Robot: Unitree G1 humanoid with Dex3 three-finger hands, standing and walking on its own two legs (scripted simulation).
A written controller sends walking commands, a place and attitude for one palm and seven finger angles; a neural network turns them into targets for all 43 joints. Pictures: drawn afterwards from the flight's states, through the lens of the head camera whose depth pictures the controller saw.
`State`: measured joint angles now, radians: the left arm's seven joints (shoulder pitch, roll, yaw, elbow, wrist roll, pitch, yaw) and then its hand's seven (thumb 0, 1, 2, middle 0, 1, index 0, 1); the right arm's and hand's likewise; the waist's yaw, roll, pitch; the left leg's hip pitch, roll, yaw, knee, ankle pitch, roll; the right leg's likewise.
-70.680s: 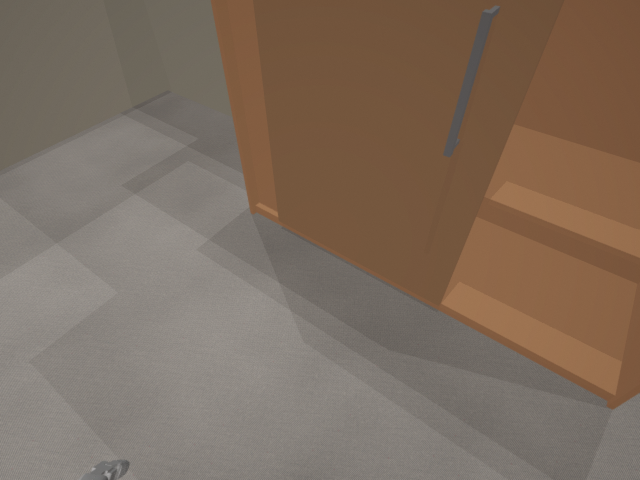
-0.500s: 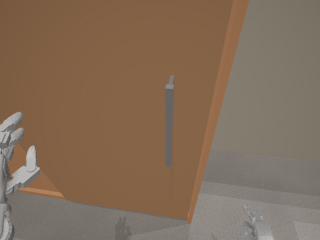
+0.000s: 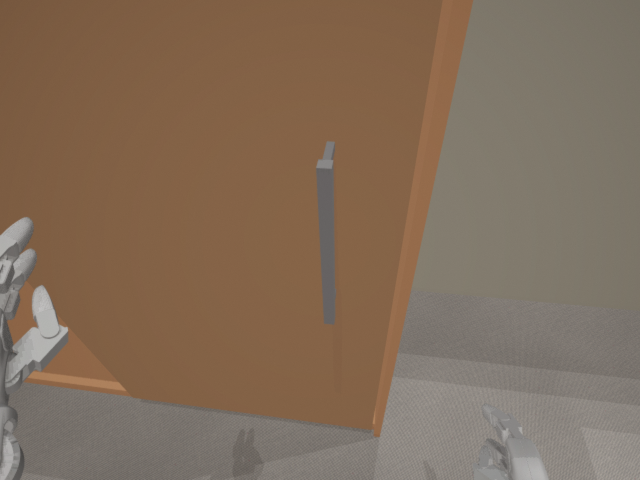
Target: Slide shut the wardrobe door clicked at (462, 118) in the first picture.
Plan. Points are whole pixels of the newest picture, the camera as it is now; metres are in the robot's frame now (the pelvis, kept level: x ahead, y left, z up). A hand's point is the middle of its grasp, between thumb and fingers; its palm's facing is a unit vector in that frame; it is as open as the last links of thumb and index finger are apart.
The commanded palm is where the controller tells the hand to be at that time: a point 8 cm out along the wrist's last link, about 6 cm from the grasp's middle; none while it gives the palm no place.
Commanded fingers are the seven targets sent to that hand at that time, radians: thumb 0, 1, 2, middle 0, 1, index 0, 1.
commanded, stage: step back with the hand held close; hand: left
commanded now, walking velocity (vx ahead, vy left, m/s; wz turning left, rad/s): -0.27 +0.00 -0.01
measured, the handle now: (329, 247) +0.41 +0.04 +0.07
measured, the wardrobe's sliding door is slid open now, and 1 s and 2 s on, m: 0.01 0.01 0.01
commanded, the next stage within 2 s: stop stepping back and stand still in 1.12 s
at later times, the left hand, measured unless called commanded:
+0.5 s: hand out of the picture +0.14 +0.31 +0.15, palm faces +0.46 -0.77 -0.44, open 7.4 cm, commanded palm +0.08 +0.34 +0.17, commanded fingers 0.00 0.90 0.90 -0.20 -0.30 -0.20 -0.30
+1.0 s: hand out of the picture +0.03 +0.31 +0.16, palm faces +0.55 -0.71 -0.44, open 7.4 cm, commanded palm -0.03 +0.34 +0.17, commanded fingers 0.00 0.90 0.90 -0.20 -0.30 -0.20 -0.30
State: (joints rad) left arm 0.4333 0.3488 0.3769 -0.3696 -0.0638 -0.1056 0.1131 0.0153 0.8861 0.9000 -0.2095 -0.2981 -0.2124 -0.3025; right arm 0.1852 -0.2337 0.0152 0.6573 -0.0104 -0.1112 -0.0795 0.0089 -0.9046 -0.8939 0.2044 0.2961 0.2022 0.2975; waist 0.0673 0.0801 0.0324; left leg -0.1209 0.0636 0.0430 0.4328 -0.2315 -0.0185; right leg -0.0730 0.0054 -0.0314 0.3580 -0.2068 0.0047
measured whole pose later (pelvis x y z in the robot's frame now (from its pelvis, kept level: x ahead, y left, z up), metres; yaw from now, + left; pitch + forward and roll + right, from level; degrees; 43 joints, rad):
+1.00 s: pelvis -0.15 +0.03 -0.04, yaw +4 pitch -3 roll -3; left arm 0.48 0.42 0.48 -0.51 -0.02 -0.28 0.17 0.01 0.88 0.90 -0.21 -0.30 -0.22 -0.30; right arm 0.22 -0.21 -0.01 0.62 -0.02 -0.15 -0.10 0.01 -0.90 -0.89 0.21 0.30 0.20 0.30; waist -0.01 0.02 0.05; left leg -0.54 0.05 0.05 0.71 -0.18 0.05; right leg -0.40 0.05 0.06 0.71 -0.27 0.03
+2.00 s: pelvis -0.30 +0.07 -0.02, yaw -2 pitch -3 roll -1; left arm 0.50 0.38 0.40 -0.46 -0.04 -0.19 0.17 0.01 0.88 0.90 -0.21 -0.30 -0.21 -0.30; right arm 0.27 -0.22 -0.01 0.68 0.00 -0.11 -0.09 0.01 -0.90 -0.89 0.20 0.30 0.20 0.30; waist -0.01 0.00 0.00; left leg -0.31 0.04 0.04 0.61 -0.22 0.01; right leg -0.23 0.02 -0.04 0.61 -0.32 -0.02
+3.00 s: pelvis -0.28 +0.08 +0.00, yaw -2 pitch -1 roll +0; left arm 0.18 0.17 -0.01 1.13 0.02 0.00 0.03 0.00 0.91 0.90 -0.20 -0.30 -0.20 -0.30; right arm 0.18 -0.17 -0.01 1.15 -0.02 0.01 -0.02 0.00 -0.92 -0.89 0.20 0.30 0.20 0.30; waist -0.01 0.00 0.05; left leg -0.22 -0.01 0.06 0.40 -0.16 0.03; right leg -0.11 -0.02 0.02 0.40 -0.26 0.03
